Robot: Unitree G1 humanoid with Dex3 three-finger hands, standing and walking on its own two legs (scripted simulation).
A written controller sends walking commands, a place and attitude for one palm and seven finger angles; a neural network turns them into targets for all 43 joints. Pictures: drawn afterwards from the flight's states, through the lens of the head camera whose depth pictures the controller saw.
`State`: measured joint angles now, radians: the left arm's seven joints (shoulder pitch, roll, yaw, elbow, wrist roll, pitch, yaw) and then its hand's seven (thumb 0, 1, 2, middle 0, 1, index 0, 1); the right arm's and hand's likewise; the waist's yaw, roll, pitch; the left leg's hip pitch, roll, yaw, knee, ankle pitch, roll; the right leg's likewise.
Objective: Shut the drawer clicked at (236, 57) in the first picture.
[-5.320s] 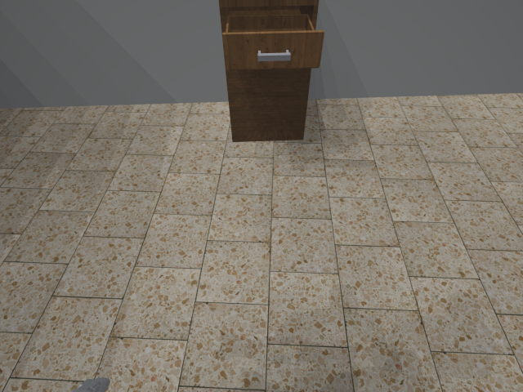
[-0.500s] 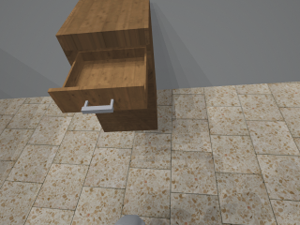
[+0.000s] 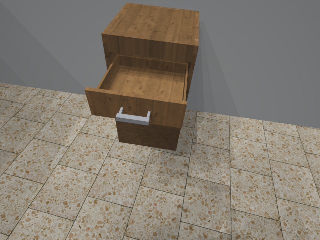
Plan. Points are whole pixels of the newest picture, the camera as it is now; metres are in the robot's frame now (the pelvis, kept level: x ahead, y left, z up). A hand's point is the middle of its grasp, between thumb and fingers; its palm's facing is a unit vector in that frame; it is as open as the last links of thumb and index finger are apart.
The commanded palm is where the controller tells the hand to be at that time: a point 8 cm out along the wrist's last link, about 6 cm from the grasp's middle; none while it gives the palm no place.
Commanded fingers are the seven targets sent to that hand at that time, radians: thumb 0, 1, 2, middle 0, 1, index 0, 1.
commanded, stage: take the last steps up to it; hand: left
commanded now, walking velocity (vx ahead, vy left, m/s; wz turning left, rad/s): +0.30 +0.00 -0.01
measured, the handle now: (134, 115) +0.57 +0.15 -0.09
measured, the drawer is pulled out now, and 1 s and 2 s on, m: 0.30 0.30 0.30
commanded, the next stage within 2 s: come to a stop and stand still in 0.70 s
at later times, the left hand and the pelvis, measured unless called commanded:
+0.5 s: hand (123, 208) +0.24 +0.13 -0.16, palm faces +0.02 -0.98 -0.21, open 7.3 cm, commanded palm none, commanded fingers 0.00 0.90 0.90 -0.20 -0.30 -0.20 -0.30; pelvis +0.15 -0.05 -0.01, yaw +0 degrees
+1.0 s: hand (113, 206) +0.25 +0.16 -0.18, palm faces +0.05 -0.99 -0.15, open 7.4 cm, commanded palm none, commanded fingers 0.00 0.90 0.90 -0.20 -0.30 -0.20 -0.30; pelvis +0.27 +0.00 +0.00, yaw -1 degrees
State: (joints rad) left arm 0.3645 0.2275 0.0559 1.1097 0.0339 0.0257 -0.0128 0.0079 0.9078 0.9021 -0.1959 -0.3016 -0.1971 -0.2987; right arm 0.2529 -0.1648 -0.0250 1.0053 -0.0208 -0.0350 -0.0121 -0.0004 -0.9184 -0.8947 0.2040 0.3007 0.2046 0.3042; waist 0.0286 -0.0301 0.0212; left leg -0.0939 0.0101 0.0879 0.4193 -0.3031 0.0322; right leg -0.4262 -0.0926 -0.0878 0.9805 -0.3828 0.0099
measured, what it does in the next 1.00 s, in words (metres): walks ahead: right foot, then left foot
